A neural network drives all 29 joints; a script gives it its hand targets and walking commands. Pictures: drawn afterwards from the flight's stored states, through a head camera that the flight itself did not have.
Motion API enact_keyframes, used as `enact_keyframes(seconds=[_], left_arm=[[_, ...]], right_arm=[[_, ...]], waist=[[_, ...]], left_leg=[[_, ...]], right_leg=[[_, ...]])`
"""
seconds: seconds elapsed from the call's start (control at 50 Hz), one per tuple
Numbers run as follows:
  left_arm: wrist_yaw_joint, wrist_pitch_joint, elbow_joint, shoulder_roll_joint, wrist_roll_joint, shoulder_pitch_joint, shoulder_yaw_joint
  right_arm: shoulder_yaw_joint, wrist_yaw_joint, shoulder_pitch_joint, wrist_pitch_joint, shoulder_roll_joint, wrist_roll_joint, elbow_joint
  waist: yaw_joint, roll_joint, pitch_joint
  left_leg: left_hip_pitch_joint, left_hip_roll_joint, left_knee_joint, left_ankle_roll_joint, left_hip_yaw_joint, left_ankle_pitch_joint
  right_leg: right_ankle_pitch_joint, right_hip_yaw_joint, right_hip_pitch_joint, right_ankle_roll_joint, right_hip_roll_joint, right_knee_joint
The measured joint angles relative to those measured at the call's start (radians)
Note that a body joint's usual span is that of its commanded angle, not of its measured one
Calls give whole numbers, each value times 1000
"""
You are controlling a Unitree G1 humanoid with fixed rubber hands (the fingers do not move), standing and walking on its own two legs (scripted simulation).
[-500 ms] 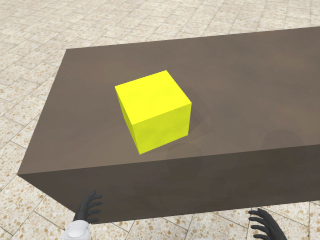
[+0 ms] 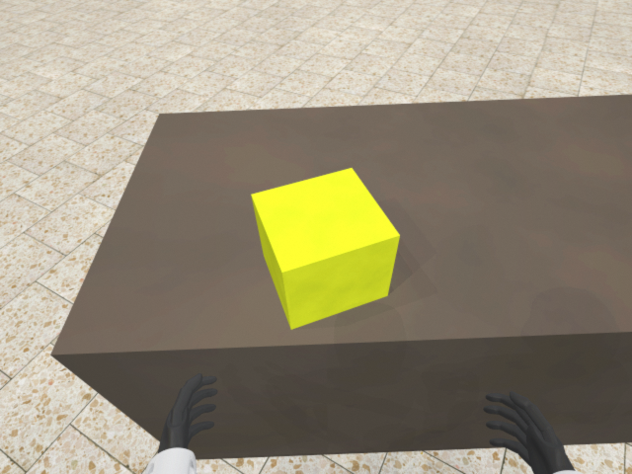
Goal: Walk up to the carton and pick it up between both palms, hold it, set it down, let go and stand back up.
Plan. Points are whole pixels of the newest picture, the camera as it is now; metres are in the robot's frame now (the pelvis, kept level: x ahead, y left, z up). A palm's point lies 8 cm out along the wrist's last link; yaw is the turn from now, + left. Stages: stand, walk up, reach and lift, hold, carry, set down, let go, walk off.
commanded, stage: reach and lift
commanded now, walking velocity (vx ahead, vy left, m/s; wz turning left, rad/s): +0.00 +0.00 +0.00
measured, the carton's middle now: (322, 247) +0.45 +0.03 +0.00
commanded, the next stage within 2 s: none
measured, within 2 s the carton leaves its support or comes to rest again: neither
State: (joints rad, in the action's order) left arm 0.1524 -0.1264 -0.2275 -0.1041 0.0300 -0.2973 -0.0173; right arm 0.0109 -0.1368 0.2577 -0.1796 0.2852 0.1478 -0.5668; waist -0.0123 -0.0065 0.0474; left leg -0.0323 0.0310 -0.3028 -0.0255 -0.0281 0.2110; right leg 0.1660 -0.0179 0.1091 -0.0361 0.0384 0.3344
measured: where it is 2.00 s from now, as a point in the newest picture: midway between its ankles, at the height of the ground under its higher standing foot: outside the picture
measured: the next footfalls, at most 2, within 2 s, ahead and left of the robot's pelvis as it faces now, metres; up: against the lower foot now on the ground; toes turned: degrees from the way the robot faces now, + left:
none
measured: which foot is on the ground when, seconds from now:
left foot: down 0.00-1.00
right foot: down 0.00-1.00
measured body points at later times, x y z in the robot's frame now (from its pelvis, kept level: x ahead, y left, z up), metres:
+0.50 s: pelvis -0.01 -0.01 +0.00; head -0.03 +0.00 +0.45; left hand +0.19 +0.16 +0.01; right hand +0.20 -0.26 -0.01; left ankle -0.03 +0.13 -0.75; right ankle +0.01 -0.10 -0.75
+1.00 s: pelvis -0.01 -0.04 +0.00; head +0.00 -0.03 +0.45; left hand +0.24 +0.14 +0.05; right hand +0.28 -0.25 +0.03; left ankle -0.03 +0.13 -0.75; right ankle +0.01 -0.10 -0.75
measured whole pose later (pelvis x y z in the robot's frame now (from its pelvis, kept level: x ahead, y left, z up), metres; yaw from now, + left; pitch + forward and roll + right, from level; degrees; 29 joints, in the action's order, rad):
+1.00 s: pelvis -0.01 -0.04 +0.00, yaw +0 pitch -2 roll +1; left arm 0.30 -0.29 0.10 0.09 0.05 -0.09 -0.02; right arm -0.08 -0.13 0.01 -0.11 0.41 0.38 -0.32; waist -0.06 -0.05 0.05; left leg -0.08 0.06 -0.30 -0.04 -0.02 0.18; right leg 0.16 -0.01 0.18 -0.09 0.07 0.37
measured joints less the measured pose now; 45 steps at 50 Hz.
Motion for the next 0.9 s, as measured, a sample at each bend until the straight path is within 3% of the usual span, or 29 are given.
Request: enact_keyframes(seconds=[0.24,0.5,0.7,0.9], left_arm=[[53,10,152,94,39,-75,-50],[118,-28,247,158,42,-25,-66],[160,-45,290,186,19,69,-64],[158,-128,336,197,16,158,-26]], right_arm=[[-28,-68,17,-25,101,137,39],[-44,-94,-43,-7,125,213,116],[-46,-78,-122,11,123,224,180],[-74,-22,-210,56,127,235,215]], waist=[[-11,-4,-32],[-31,-19,-25],[-39,-12,-31],[-38,-29,-13]], left_leg=[[4,2,-7,5,-2,8],[-29,10,-10,-11,-6,-16],[-70,18,-24,-13,-3,-20],[-67,28,-4,4,5,-26]], right_leg=[[-9,-3,-16,1,2,-22],[-13,-4,39,-17,11,22],[-5,0,93,-32,20,62],[-11,9,88,-43,31,44]])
